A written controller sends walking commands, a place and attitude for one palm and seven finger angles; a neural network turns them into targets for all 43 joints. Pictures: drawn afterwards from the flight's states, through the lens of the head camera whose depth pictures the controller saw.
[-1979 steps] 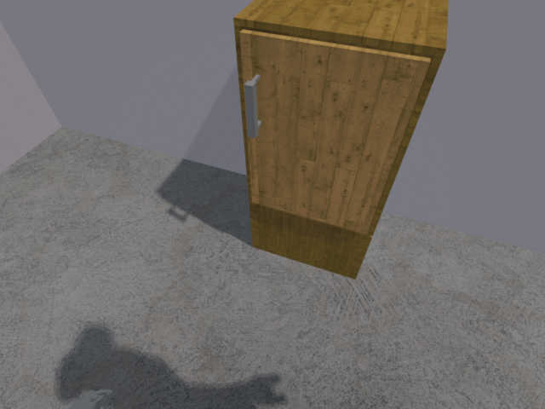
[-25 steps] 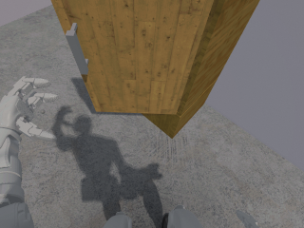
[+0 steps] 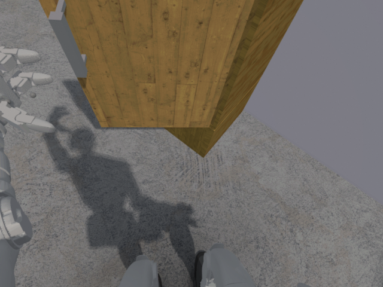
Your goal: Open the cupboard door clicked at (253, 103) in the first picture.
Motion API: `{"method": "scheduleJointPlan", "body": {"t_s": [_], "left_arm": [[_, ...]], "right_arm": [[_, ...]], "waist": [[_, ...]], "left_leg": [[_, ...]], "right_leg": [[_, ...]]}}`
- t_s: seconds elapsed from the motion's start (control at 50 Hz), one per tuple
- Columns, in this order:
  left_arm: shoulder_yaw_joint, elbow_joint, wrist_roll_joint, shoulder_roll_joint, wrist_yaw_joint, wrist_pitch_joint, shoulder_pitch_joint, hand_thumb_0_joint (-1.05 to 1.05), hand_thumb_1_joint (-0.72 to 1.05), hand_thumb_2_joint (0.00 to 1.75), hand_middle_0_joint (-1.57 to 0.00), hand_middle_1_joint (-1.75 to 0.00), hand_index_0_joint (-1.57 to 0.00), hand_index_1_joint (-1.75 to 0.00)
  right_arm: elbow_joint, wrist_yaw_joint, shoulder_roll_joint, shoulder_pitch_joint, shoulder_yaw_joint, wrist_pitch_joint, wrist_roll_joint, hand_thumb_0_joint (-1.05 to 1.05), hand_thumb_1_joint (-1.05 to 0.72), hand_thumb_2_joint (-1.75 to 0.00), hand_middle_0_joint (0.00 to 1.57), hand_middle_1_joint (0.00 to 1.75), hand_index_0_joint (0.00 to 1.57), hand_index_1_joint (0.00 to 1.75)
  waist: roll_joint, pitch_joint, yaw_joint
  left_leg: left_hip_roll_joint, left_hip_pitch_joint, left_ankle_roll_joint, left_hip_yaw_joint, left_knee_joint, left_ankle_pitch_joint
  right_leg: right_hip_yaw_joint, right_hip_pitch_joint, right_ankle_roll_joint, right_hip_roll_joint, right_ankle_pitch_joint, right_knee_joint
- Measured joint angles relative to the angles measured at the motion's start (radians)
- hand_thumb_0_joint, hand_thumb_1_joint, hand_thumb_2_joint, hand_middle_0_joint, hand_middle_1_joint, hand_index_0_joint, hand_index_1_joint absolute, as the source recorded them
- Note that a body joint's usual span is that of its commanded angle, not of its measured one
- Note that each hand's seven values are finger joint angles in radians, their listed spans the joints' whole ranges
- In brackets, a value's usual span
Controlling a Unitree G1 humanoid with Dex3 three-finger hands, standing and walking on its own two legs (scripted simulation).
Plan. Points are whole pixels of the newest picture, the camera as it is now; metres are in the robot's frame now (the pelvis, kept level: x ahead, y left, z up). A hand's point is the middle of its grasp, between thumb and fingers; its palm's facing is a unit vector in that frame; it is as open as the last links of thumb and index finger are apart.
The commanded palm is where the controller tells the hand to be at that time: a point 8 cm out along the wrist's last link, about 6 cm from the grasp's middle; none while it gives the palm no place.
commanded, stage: move the hooked fingers beside the handle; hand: left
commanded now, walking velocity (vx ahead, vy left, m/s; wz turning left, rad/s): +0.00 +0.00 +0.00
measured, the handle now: (72, 41) +0.62 +0.23 +0.06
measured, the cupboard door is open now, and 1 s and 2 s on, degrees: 41 41 41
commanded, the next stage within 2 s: slide the fingers in behind the handle in 1.36 s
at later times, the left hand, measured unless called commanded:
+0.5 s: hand (42, 58) +0.55 +0.28 +0.07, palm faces -0.03 -1.00 -0.01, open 14.0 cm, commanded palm +0.55 +0.31 +0.06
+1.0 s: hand (42, 58) +0.56 +0.28 +0.07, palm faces -0.03 -1.00 -0.02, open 14.0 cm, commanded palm +0.55 +0.31 +0.06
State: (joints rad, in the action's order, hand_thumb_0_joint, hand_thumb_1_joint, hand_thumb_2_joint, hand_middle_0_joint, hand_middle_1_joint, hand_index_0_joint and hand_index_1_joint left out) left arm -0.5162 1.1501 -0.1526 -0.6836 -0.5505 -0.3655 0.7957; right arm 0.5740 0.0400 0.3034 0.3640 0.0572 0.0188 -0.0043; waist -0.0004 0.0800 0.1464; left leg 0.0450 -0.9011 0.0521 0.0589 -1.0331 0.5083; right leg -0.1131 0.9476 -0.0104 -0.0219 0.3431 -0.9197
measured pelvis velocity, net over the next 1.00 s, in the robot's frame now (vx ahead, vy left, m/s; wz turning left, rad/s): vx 0.02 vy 0.01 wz -0.03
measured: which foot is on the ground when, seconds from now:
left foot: down 0.00-1.00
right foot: down 0.00-1.00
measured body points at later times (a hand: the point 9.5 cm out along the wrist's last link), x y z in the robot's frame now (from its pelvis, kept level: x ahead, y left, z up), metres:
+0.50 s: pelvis +0.00 +0.01 -0.01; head +0.19 +0.04 +0.39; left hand +0.55 +0.33 +0.07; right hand -0.03 -0.26 -0.10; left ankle -0.01 +0.08 -0.67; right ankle +0.05 -0.12 -0.67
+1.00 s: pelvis +0.02 +0.01 -0.01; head +0.21 +0.05 +0.40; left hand +0.55 +0.33 +0.07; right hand -0.02 -0.25 -0.09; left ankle -0.01 +0.08 -0.67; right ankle +0.05 -0.12 -0.67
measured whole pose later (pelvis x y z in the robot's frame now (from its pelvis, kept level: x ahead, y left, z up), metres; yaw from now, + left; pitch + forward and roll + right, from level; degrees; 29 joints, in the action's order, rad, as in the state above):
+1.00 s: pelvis +0.02 +0.01 -0.01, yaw -2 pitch +28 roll -6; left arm -0.56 1.22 -0.05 -0.85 -0.51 -0.29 1.01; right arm 0.55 0.00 0.29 0.43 0.08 0.14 0.02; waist 0.03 0.08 0.24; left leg 0.07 -1.02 0.06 0.03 -1.07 0.54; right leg -0.13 1.03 0.00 0.01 0.34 -0.89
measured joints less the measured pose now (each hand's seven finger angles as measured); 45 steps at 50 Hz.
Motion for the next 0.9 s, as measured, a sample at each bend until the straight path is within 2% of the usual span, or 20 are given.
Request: {"method": "scheduleJointPlan", "body": {"t_s": [0.26,0.58,0.64,0.72,0.9], "left_arm": [[-0.013,0.092,0.047,-0.104,0.007,0.030,0.162,-0.01,-0.50,0.30,-0.30,-1.20,-0.30,-1.20],[-0.035,0.168,0.138,-0.248,0.035,0.086,0.344,-0.01,-0.49,0.30,-0.30,-1.20,-0.30,-1.20],[-0.042,0.159,0.136,-0.260,0.031,0.090,0.350,-0.01,-0.49,0.30,-0.30,-1.20,-0.30,-1.20],[-0.049,0.126,0.121,-0.246,0.018,0.099,0.312,-0.01,-0.49,0.30,-0.30,-1.20,-0.30,-1.21],[-0.060,0.070,0.105,-0.178,0.033,0.090,0.227,-0.01,-0.49,0.30,-0.30,-1.20,-0.30,-1.20]], "right_arm": [[0.003,-0.005,0.004,0.032,0.020,0.052,0.010,0.00,-0.91,-0.90,0.20,0.30,0.20,0.30],[-0.023,-0.014,0.000,0.064,0.049,0.092,0.025,0.00,-0.91,-0.90,0.20,0.30,0.20,0.30],[-0.022,-0.019,-0.006,0.071,0.047,0.100,0.028,0.00,-0.91,-0.90,0.20,0.30,0.20,0.30],[-0.023,-0.029,-0.014,0.087,0.045,0.113,0.029,0.00,-0.91,-0.90,0.20,0.30,0.20,0.30],[-0.020,-0.045,-0.021,0.089,0.033,0.121,0.030,0.00,-0.91,-0.90,0.20,0.30,0.20,0.30]], "waist": [[0.011,-0.010,0.053],[0.031,-0.021,0.128],[0.034,-0.022,0.131],[0.035,-0.019,0.120],[0.029,-0.006,0.102]], "left_leg": [[0.008,-0.090,0.005,-0.013,-0.045,0.013],[0.022,-0.186,0.010,-0.026,-0.087,0.031],[0.024,-0.193,0.010,-0.026,-0.087,0.033],[0.026,-0.182,0.011,-0.021,-0.072,0.033],[0.027,-0.138,0.007,-0.027,-0.046,0.035]], "right_leg": [[-0.012,0.075,0.004,0.006,0.000,-0.018],[-0.022,0.155,0.009,0.019,0.000,-0.029],[-0.021,0.162,0.010,0.022,0.000,-0.025],[-0.016,0.153,0.012,0.026,-0.003,-0.010],[-0.018,0.108,0.011,0.032,0.000,0.018]]}}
